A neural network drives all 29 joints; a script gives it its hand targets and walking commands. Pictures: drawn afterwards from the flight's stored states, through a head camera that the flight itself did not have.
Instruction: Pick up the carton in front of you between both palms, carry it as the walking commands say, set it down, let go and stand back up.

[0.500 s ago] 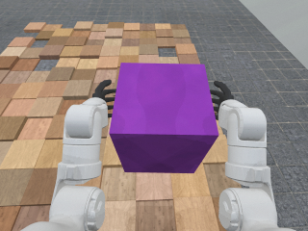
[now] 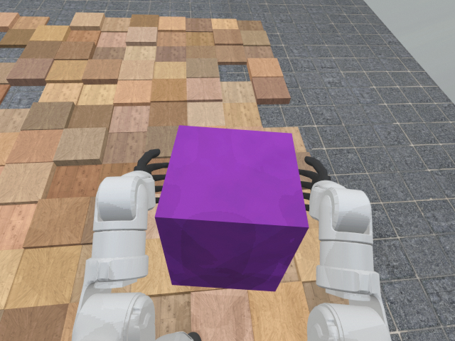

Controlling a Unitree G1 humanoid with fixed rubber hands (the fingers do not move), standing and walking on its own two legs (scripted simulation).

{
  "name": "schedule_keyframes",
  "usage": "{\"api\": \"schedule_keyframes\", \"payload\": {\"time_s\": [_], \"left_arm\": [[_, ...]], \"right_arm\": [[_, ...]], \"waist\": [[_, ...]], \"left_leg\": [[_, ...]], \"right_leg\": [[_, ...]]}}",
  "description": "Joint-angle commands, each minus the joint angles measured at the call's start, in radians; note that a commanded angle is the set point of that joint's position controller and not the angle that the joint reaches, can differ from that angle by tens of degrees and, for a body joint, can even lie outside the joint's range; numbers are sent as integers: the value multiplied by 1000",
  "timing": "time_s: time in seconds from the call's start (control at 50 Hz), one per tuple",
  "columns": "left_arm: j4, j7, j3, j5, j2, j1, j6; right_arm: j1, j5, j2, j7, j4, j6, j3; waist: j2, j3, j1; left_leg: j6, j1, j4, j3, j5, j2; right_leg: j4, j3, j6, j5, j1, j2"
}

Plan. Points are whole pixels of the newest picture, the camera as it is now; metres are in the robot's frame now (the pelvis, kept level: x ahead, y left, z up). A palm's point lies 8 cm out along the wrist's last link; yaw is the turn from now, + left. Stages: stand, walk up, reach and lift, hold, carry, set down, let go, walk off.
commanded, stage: carry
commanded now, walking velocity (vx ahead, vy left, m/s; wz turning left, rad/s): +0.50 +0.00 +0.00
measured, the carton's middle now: (229, 212) +0.34 +0.00 -0.01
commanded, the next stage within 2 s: none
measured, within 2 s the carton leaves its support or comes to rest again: neither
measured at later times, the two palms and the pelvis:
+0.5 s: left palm (164, 53) +0.64 +0.16 +0.14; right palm (300, 51) +0.67 -0.14 +0.14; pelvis +0.30 -0.02 +0.01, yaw +1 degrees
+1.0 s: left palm out of the picture +0.97 +0.17 +0.14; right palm out of the picture +0.96 -0.13 +0.14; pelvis +0.60 +0.04 +0.02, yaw +1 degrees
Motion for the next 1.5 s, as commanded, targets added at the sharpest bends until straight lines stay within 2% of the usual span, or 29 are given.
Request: {"api": "schedule_keyframes", "payload": {"time_s": [0.0, 0.12, 0.2, 0.26, 0.28, 0.3, 0.32, 0.36, 0.38, 0.48, 0.58, 0.62, 0.64, 0.66, 0.68, 0.7, 0.72, 0.76, 0.92, 1.04, 1.08, 1.1, 1.12, 1.14, 1.16, 1.2, 1.24, 1.34, 1.48], "left_arm": [[-187, -234, -728, -439, -1212, -664, -69], [-235, -212, -814, -373, -1116, -476, -147], [-229, -208, -817, -359, -1004, -480, -166], [-205, -205, -778, -365, -917, -505, -146], [-167, -204, -752, -361, -884, -478, -137], [-123, -201, -721, -350, -835, -491, -129], [-106, -202, -709, -366, -843, -482, -121], [-163, -207, -732, -418, -899, -622, -116], [-194, -210, -747, -455, -927, -709, -111], [-272, -208, -740, -562, -963, -923, -54], [-182, -210, -671, -547, -940, -932, 23], [-131, -211, -650, -533, -943, -950, 42], [-110, -210, -641, -521, -949, -959, 48], [-85, -208, -626, -507, -940, -975, 51], [-68, -209, -612, -494, -962, -977, 63], [-48, -204, -595, -479, -951, -1002, 69], [-34, -199, -578, -468, -958, -1006, 75], [0, -188, -551, -446, -985, -986, 80], [94, -182, -527, -360, -1105, -858, 8], [-8, -180, -591, -360, -1092, -844, -41], [-26, -183, -604, -363, -1062, -817, -45], [-23, -187, -604, -363, -1050, -778, -48], [-31, -195, -602, -364, -1038, -755, -53], [-21, -198, -605, -352, -990, -750, -64], [9, -200, -611, -360, -1003, -696, -74], [-94, -211, -654, -409, -1057, -731, -87], [-202, -212, -708, -465, -1099, -834, -91], [-304, -222, -793, -536, -1088, -849, -91], [-181, -259, -792, -531, -1024, -773, -76]], "right_arm": [[-682, 492, 1156, 256, -251, -37, 711], [-514, 505, 1076, 287, -271, -97, 829], [-537, 513, 976, 291, -248, -119, 848], [-562, 515, 909, 273, -210, -105, 822], [-592, 516, 884, 267, -193, -91, 798], [-592, 515, 887, 262, -146, -71, 777], [-584, 514, 883, 255, -117, -64, 750], [-665, 509, 906, 244, -114, -54, 717], [-703, 507, 916, 236, -123, -48, 704], [-811, 473, 878, 179, -177, 3, 632], [-822, 422, 825, 167, -117, 75, 567], [-839, 422, 833, 179, -73, 94, 551], [-840, 427, 834, 186, -50, 99, 539], [-837, 438, 838, 194, -33, 104, 530], [-873, 439, 820, 200, -23, 101, 517], [-904, 462, 854, 209, -22, 111, 524], [-948, 490, 882, 217, -35, 116, 531], [-1017, 532, 945, 233, -52, 117, 546], [-983, 549, 1103, 279, -1, 50, 547], [-945, 569, 1113, 265, -81, -18, 638], [-908, 568, 1098, 258, -87, -31, 666], [-893, 564, 1092, 256, -85, -36, 679], [-861, 561, 1083, 254, -82, -42, 693], [-880, 564, 1109, 256, -87, -38, 703], [-841, 556, 1092, 255, -89, -30, 693], [-872, 556, 1083, 244, -138, -38, 710], [-860, 538, 1082, 227, -185, -44, 705], [-717, 446, 985, 185, -219, -50, 687], [-664, 377, 893, 183, -148, -35, 681]], "waist": [[123, -523, -15], [152, -491, -44], [159, -397, -52], [103, -453, 31], [-47, -519, 79], [-260, -556, 90], [-232, -558, 91], [-57, -496, 103], [-41, -476, 92], [-78, -456, 76], [-112, -418, 73], [-99, -437, 5], [-37, -491, -46], [52, -522, -104], [348, -495, -49], [287, -466, -40], [217, -446, -37], [118, -427, -26], [140, -444, -66], [131, -373, -97], [154, -374, -62], [160, -429, 6], [87, -500, 63], [-185, -604, 64], [-323, -678, 97], [-95, -631, 103], [-39, -591, 91], [-35, -533, 90], [-88, -418, 112]], "left_leg": [[2, 645, -151, -377, 247, 276], [49, 599, -155, -280, 219, 255], [-15, 477, -101, -158, 355, 184], [-86, 262, 153, -22, 444, 127], [-135, 32, 363, -15, 174, 57], [-164, -234, 624, -76, -336, -49], [-149, -385, 771, -145, -379, -32], [-142, -402, 732, -195, -281, 33], [-145, -377, 696, -194, -254, 50], [-162, -308, 498, -144, -223, 62], [-159, -58, 124, -27, -67, 3], [-142, 144, 28, 16, 42, -19], [-136, 320, -8, 37, -5, -42], [-127, 518, 2, -105, -105, 57], [-6, 601, -129, -609, -122, 277], [53, 604, -157, -679, -101, 301], [68, 569, -136, -636, -18, 303], [41, 509, -121, -529, 140, 282], [14, 659, -67, -333, 471, 213], [-27, 597, -40, -236, 417, 142], [-51, 512, 25, -196, 505, 136], [-81, 458, 175, -148, 563, 123], [-114, 306, 386, -98, 446, 80], [-173, -69, 652, -112, -46, -6], [-196, -307, 896, -149, -387, -88], [-161, -347, 829, -213, -262, -2], [-155, -327, 749, -206, -222, 29], [-174, -361, 541, -146, -245, 49], [-149, -128, 66, 11, 77, -53]], "right_leg": [[-69, 39, 1, 47, -307, -49], [-316, -31, 15, 78, -328, -41], [-553, -120, -8, 305, -177, 19], [-675, -195, -56, 412, 271, 61], [-638, 86, -125, 395, 516, -120], [-659, 452, -252, 456, 712, -319], [-709, 542, -299, 281, 737, -347], [-719, 435, -264, 375, 611, -310], [-727, 382, -246, 382, 545, -292], [-789, 234, -239, 209, 388, -249], [-778, 73, -162, 288, 293, -208], [-648, -20, -113, 409, 240, -181], [-473, -92, -84, 480, 190, -138], [-273, -99, -51, 325, 10, -105], [-48, -93, -12, -42, -291, 48], [49, 24, -37, -84, -375, 28], [68, 49, -53, -60, -406, 4], [-14, 58, -48, -1, -403, -36], [-304, 5, -12, 269, -482, -21], [-645, -63, -46, 566, -296, 9], [-703, -102, -79, 567, -100, 29], [-735, -110, -92, 599, 83, 18], [-695, -113, -84, 557, 333, 5], [-573, 209, -226, 815, 714, -247], [-632, 515, -343, 628, 858, -362], [-676, 425, -278, 527, 738, -294], [-694, 373, -255, 514, 620, -278], [-736, 293, -265, 473, 527, -257], [-670, 54, -154, 868, 453, -135]]}}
